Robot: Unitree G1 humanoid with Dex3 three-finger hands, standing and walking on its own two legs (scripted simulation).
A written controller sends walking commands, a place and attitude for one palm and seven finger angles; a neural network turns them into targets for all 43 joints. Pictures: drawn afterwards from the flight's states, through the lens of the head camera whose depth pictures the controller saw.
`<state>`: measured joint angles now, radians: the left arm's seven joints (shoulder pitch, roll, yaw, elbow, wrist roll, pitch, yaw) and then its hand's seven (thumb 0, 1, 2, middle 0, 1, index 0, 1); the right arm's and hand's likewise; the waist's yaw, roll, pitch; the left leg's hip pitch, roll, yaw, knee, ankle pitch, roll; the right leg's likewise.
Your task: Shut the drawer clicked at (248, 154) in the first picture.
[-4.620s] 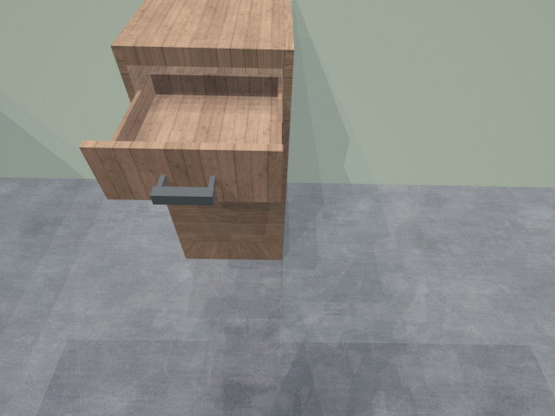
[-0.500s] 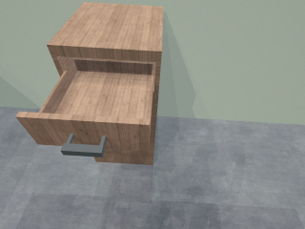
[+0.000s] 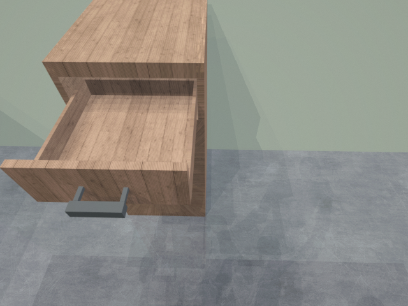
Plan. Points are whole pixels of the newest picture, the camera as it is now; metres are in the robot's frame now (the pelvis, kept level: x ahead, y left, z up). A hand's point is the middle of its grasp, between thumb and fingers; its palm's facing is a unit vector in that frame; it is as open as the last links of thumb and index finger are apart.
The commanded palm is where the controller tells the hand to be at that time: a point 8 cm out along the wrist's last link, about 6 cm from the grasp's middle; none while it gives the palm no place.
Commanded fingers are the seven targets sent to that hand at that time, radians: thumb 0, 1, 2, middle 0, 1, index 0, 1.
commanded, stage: come to a stop and stand still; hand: left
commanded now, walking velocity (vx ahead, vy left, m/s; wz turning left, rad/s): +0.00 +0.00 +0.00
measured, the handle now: (100, 200) +0.31 +0.24 +0.02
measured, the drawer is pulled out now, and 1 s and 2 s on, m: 0.30 0.30 0.30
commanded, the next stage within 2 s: look again from close up in 0.48 s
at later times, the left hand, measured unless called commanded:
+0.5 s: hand out of the picture -0.01 +0.20 -0.17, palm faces +0.01 -0.97 -0.23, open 7.4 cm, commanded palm none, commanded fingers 0.00 0.90 0.90 -0.20 -0.30 -0.20 -0.30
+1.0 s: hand out of the picture +0.00 +0.18 -0.17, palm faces +0.01 -0.98 -0.20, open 7.4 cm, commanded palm none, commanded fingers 0.00 0.90 0.90 -0.20 -0.30 -0.20 -0.30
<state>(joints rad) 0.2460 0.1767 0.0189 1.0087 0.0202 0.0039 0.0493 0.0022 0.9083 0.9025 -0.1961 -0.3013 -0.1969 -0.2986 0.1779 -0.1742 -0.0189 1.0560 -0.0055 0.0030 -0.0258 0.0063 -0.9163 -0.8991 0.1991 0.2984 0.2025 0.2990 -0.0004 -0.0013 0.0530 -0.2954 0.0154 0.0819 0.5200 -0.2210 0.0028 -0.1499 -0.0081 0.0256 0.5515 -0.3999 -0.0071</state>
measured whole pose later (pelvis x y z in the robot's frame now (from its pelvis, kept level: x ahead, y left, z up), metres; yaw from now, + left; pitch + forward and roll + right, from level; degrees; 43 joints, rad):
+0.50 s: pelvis -0.02 +0.00 +0.00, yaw +1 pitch -1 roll +0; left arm 0.30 0.20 -0.01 0.99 0.02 0.01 0.03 0.00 0.91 0.90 -0.20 -0.30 -0.20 -0.30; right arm 0.29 -0.18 0.01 1.03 -0.01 0.01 0.00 0.01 -0.91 -0.90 0.20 0.30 0.20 0.30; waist -0.01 -0.01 0.05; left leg -0.33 0.02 0.06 0.53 -0.19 0.01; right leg -0.17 0.01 0.01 0.54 -0.36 -0.01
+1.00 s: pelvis -0.01 +0.00 +0.00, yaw +0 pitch -1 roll +0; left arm 0.29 0.19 -0.01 1.08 0.02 -0.01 0.03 0.00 0.91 0.90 -0.20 -0.30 -0.20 -0.30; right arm 0.18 -0.19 0.01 1.10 0.00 -0.01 -0.01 0.01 -0.91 -0.90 0.20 0.30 0.20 0.30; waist 0.01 -0.03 0.03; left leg -0.26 0.03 0.07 0.48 -0.20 0.00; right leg -0.10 0.01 0.02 0.47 -0.35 -0.01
